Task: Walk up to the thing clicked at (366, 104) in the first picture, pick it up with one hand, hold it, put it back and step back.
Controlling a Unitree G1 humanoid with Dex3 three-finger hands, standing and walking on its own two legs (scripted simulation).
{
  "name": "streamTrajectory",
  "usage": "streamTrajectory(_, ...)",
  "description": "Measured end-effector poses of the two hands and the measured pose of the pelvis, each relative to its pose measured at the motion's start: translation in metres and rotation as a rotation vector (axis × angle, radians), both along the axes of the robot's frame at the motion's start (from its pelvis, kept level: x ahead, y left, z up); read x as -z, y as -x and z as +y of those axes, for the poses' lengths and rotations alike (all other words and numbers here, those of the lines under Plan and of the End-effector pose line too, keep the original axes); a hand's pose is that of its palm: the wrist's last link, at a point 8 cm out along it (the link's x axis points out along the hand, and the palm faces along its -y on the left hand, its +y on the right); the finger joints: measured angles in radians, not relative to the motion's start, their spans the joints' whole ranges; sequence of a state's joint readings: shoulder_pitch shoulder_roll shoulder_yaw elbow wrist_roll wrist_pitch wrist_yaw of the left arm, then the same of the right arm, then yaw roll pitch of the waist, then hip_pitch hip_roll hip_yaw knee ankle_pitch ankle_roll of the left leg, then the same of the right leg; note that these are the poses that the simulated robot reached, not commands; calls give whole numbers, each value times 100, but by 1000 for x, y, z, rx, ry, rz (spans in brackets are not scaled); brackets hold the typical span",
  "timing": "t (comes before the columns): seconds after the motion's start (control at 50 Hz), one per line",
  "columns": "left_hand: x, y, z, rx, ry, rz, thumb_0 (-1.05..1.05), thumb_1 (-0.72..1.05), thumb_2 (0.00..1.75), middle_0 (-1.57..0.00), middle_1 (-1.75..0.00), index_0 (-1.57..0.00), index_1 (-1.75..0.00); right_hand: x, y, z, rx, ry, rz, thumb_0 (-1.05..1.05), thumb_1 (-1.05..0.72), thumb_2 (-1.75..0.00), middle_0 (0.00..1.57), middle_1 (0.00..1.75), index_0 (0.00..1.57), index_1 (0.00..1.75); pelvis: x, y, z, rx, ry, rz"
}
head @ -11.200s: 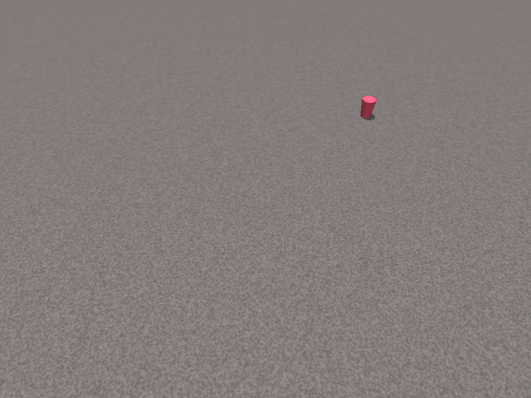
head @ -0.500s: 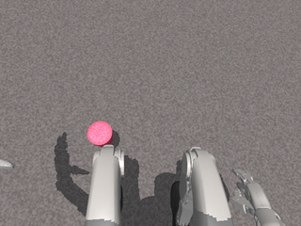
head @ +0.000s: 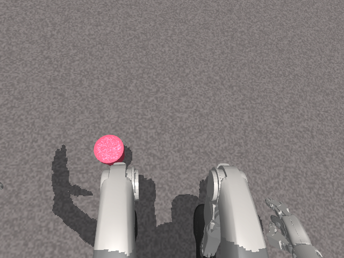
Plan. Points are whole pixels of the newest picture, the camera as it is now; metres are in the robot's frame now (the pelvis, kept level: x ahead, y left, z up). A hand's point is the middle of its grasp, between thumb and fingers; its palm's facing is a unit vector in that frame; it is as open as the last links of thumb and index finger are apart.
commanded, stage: go down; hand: left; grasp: from the side
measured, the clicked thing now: (112, 152) +0.40 +0.21 -0.33
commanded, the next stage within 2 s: none
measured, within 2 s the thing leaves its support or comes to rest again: neither
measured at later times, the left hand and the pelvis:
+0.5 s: hand out of the picture +0.32 +0.40 -0.02, palm faces +0.15 -0.97 -0.19, open 17.3 cm; pelvis +0.00 +0.00 -0.02, yaw +0 degrees
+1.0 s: hand out of the picture +0.32 +0.40 -0.01, palm faces +0.17 -0.97 -0.17, open 17.3 cm; pelvis +0.00 +0.00 -0.02, yaw +0 degrees
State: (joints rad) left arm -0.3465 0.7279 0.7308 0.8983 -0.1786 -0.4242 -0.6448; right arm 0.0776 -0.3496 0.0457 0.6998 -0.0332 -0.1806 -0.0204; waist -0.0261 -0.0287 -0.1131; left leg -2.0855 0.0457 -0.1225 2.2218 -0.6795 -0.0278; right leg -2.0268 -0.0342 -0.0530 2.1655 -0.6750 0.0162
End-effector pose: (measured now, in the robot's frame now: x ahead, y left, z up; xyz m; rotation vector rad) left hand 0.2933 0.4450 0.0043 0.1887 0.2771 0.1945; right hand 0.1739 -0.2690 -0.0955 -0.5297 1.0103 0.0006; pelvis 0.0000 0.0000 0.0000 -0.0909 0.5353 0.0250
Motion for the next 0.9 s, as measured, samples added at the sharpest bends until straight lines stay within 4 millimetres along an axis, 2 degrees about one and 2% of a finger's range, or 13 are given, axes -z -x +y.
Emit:
streamTrajectory(0.44, 14, 2, 4, 15, 14, -46, -1, -52, 16, -3, -13, -2, -14, 17, -11, 3, -27, 0, -13, 1, -92, -90, 20, 30, 20, 30, 18, -1, 1, 2, 2, -6)
streamTrajectory(0.9, 5, -1, 4, 18, 25, -92, -1, -52, 14, -4, -12, -3, -12, 15, -7, 2, -23, -1, -21, 1, -92, -90, 20, 30, 20, 30, 18, 1, 1, 2, 2, -11)
